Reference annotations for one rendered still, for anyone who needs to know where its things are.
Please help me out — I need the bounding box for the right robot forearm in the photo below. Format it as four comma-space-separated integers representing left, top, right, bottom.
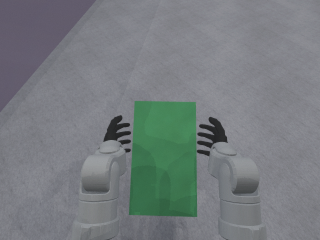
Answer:
207, 142, 267, 240

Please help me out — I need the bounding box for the robot right hand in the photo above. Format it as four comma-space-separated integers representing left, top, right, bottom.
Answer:
197, 117, 228, 156

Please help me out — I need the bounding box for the left robot forearm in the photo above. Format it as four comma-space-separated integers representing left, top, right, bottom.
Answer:
71, 140, 127, 240

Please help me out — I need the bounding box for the robot left hand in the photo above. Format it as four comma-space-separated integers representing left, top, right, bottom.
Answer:
103, 115, 131, 153

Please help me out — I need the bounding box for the carton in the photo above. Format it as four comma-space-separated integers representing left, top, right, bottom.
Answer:
129, 101, 197, 217

